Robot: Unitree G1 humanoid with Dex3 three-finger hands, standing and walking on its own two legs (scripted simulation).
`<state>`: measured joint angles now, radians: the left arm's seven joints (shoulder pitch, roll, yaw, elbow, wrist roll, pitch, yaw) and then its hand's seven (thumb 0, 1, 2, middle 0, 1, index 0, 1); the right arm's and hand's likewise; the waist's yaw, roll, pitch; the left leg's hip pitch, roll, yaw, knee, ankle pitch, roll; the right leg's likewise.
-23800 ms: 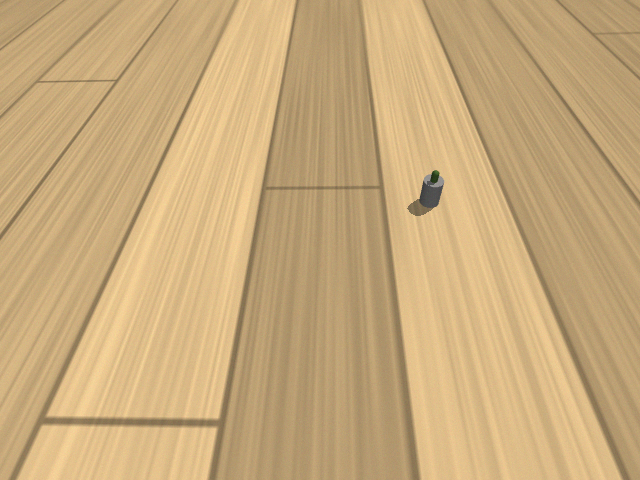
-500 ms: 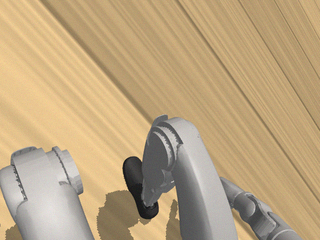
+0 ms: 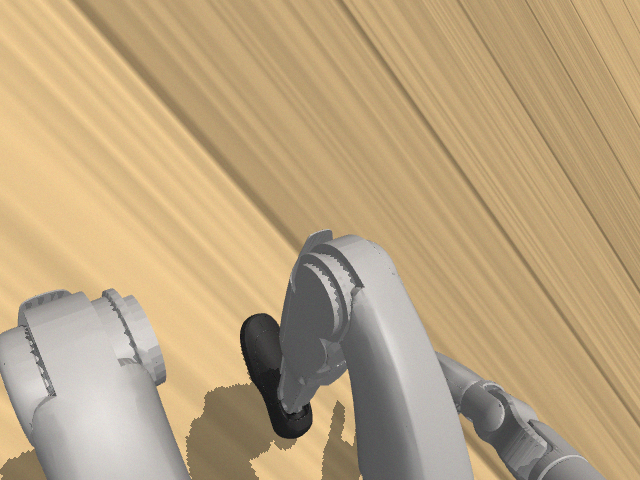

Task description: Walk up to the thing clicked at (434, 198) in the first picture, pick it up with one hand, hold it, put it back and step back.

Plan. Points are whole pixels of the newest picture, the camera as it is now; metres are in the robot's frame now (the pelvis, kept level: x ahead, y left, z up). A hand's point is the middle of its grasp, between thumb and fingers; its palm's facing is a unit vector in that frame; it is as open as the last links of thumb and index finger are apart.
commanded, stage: open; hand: left
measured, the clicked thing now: out of the picture +0.44 +0.30 -0.19
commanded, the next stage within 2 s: withdraw in 0.18 s
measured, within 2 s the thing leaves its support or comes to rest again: rests again in 0.24 s
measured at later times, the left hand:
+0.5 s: hand out of the picture +0.43 +0.32 -0.15, palm faces +0.45 -0.89 +0.01, open 17.4 cm
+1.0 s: hand out of the picture +0.36 +0.40 -0.05, palm faces +0.37 -0.89 -0.28, open 17.5 cm
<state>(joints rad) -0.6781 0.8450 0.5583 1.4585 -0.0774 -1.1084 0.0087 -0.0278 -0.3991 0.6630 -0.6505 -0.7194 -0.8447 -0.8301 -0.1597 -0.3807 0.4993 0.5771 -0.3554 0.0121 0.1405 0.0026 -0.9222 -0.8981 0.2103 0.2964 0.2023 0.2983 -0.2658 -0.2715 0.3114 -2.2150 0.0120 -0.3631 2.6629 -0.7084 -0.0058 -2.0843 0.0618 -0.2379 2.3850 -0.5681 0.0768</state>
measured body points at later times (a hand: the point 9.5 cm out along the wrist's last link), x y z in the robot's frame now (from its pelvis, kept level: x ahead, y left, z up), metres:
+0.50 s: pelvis +0.00 +0.00 +0.00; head +0.23 +0.19 +0.33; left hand +0.40 +0.36 -0.15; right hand +0.17 -0.25 -0.03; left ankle +0.08 +0.12 -0.25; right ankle +0.15 -0.12 -0.25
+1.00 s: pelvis +0.01 -0.01 +0.06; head +0.19 +0.15 +0.44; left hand +0.34 +0.44 -0.03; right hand +0.21 -0.24 -0.02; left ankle +0.08 +0.12 -0.25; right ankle +0.15 -0.12 -0.25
